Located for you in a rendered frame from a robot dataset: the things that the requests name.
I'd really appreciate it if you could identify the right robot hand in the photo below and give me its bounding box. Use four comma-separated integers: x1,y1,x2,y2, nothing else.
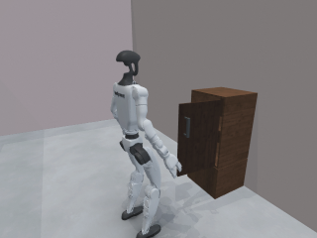
163,153,182,179

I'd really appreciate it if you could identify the right robot forearm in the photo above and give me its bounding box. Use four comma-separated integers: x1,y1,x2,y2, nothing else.
143,120,169,159

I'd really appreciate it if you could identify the left robot forearm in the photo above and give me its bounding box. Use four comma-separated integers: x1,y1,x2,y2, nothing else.
113,114,125,131

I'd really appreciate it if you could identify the robot left shin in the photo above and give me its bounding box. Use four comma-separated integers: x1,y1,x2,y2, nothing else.
127,173,145,213

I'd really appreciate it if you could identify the handle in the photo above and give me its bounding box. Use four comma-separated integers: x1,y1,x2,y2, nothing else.
183,117,190,138

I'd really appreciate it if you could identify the right robot upper arm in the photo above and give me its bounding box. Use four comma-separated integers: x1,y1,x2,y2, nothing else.
132,85,149,132

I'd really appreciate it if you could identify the left robot upper arm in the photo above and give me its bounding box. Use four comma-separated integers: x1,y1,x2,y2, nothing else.
110,82,118,115

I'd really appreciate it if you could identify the robot shin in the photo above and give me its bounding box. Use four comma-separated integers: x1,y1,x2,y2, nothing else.
127,173,145,213
142,188,161,234

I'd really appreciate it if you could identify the cupboard door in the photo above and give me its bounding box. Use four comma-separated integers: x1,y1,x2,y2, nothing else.
176,99,222,177

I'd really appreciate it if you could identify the robot right shin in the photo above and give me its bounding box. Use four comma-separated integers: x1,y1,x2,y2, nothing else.
142,188,161,234

